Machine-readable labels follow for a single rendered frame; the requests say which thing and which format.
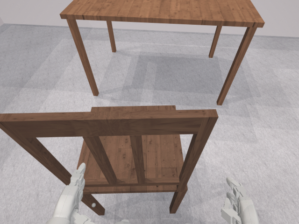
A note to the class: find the table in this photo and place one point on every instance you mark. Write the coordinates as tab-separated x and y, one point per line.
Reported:
235	13

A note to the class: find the right robot hand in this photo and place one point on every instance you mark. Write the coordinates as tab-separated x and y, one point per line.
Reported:
243	211

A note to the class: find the chair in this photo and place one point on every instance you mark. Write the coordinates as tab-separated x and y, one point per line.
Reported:
126	149

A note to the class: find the left robot hand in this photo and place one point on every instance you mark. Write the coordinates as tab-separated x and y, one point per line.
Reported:
70	197

